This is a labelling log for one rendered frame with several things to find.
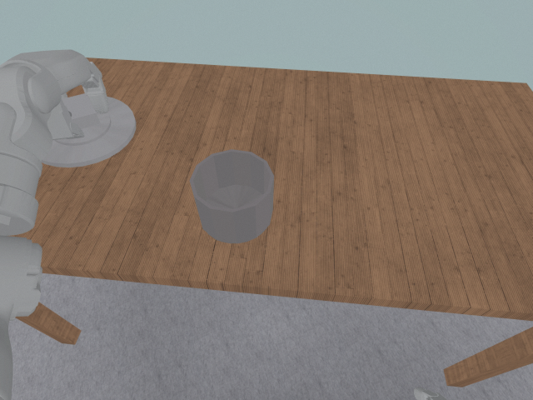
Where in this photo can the pot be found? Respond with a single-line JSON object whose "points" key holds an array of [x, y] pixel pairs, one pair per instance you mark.
{"points": [[233, 191]]}

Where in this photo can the left robot upper arm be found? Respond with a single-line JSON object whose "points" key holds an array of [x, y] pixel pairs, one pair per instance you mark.
{"points": [[20, 278]]}

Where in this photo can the knob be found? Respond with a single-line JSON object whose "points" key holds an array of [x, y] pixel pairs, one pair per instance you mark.
{"points": [[81, 108]]}

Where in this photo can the left robot hand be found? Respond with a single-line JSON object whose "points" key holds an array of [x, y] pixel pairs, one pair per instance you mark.
{"points": [[71, 69]]}

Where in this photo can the left robot forearm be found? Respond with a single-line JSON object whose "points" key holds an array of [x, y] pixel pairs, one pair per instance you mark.
{"points": [[28, 94]]}

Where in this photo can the table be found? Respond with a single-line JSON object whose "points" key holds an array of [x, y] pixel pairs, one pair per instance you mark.
{"points": [[392, 191]]}

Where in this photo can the lid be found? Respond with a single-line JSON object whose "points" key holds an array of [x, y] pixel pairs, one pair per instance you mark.
{"points": [[100, 142]]}

